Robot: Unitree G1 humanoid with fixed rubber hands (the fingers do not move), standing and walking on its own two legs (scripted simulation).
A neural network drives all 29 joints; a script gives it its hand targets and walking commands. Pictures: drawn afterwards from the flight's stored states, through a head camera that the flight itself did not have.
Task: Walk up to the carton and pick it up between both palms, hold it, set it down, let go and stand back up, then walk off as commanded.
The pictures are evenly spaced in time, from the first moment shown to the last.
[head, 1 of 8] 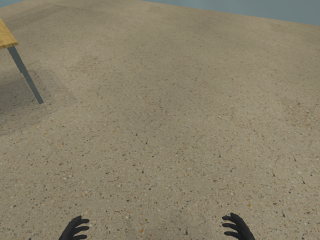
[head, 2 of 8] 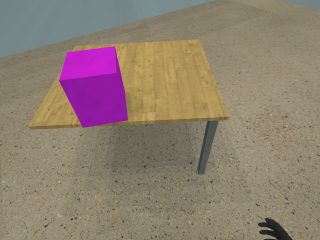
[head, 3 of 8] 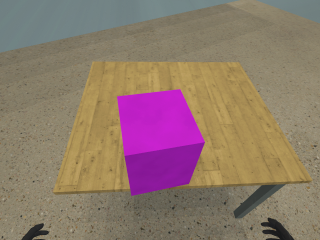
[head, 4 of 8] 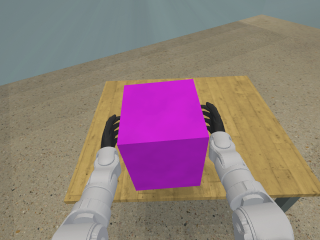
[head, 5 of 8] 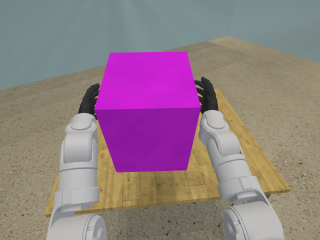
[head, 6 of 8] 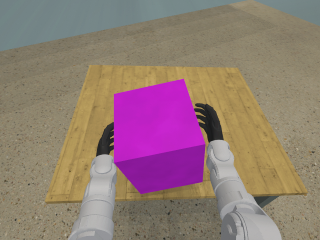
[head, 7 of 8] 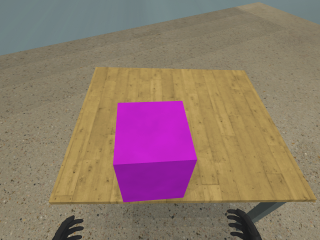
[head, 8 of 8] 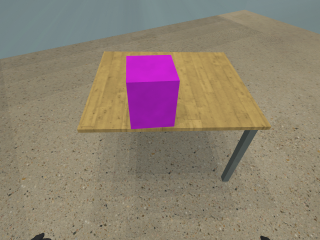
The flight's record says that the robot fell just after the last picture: no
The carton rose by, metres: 0.24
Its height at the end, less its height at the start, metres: +0.00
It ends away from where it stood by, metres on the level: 0.01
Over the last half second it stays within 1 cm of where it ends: yes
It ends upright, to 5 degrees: yes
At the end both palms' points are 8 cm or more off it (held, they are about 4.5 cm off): yes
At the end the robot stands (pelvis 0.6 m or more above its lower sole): yes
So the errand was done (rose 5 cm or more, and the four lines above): yes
